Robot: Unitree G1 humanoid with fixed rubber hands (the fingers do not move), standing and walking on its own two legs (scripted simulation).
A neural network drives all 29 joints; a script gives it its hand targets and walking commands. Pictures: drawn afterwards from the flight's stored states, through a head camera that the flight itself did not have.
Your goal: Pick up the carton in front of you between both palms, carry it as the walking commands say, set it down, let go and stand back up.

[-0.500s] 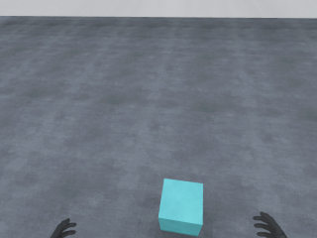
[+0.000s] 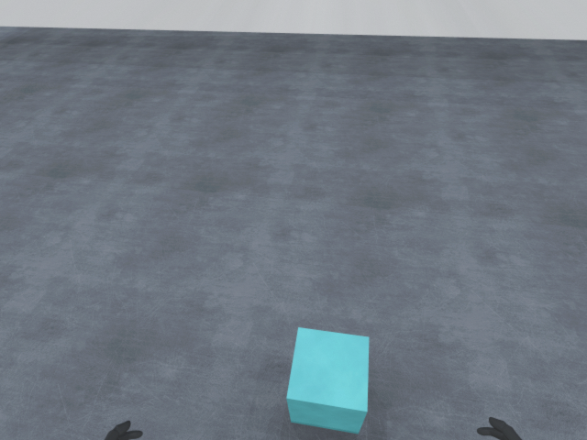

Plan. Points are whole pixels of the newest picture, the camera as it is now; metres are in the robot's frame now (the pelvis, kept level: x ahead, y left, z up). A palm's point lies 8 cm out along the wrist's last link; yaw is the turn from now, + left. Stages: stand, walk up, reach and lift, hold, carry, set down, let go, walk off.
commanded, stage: stand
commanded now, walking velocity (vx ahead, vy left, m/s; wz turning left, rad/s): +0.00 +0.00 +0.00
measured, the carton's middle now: (328, 381) +0.41 -0.06 -0.65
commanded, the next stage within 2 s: none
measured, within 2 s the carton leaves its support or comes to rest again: neither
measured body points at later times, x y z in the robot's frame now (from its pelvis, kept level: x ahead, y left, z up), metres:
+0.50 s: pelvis -0.01 +0.00 +0.00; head -0.02 -0.01 +0.45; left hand +0.09 +0.30 -0.11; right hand +0.08 -0.29 -0.12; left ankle -0.02 +0.14 -0.74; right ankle +0.01 -0.10 -0.74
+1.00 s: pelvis -0.01 +0.01 +0.01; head -0.02 +0.00 +0.46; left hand +0.09 +0.31 -0.11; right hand +0.07 -0.29 -0.12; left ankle -0.02 +0.14 -0.74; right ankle +0.01 -0.10 -0.74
